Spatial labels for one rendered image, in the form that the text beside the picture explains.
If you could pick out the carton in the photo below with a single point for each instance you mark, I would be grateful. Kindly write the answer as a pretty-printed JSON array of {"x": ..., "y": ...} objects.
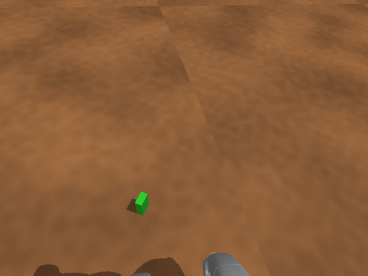
[{"x": 142, "y": 203}]

